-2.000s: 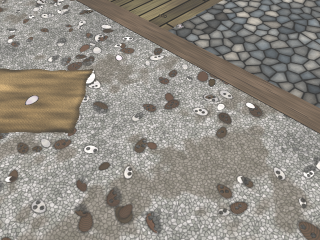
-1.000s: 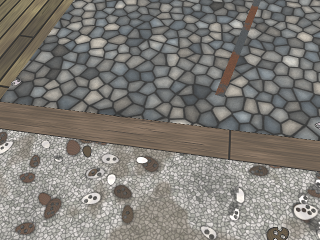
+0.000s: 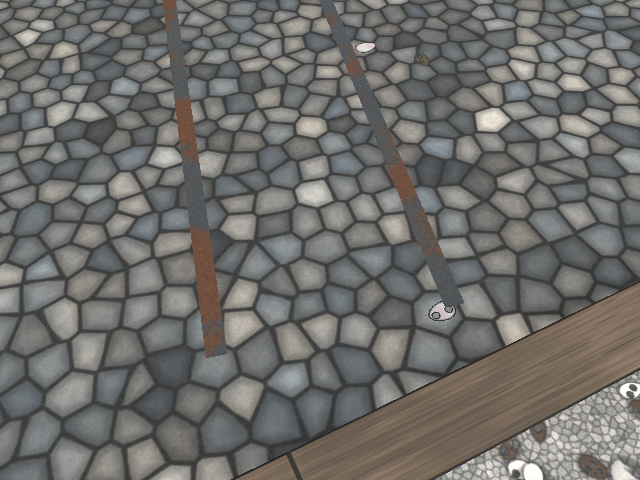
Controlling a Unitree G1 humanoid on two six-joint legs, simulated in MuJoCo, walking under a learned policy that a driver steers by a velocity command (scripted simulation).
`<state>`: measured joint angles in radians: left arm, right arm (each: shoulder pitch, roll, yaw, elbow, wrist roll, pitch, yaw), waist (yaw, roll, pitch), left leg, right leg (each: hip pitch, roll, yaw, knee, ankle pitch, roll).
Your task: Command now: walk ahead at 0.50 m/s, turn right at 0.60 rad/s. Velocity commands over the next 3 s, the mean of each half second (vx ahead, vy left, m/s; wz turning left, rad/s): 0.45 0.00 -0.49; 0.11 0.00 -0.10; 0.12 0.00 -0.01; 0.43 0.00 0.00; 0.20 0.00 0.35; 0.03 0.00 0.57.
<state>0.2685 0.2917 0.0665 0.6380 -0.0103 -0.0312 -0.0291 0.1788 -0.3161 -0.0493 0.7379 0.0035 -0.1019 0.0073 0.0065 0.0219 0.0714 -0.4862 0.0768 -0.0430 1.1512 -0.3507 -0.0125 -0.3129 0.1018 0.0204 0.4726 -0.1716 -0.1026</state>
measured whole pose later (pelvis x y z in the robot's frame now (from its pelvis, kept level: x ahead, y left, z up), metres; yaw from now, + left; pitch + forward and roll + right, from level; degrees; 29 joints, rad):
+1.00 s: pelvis +0.35 -0.02 +0.00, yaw -15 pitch +0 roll +0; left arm 0.10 0.21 0.02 0.73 0.00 0.02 0.02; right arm 0.18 -0.26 0.00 0.83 -0.01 0.02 -0.01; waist -0.03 0.02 0.03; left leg -0.10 0.04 0.00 0.46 -0.36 -0.04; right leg -0.31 0.03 0.04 0.52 -0.21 -0.02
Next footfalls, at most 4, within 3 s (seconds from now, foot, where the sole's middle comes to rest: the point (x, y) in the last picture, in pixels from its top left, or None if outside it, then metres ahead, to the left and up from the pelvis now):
0.30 left None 0.36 0.12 -0.77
0.72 right None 0.40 -0.15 -0.77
2.12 left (334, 319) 0.89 0.03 -0.92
2.56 right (424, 298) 0.95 -0.21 -0.92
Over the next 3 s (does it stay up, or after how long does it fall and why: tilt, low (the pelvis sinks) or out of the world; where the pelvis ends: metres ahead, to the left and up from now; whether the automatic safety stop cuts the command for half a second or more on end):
stays up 0.86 -0.07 -0.15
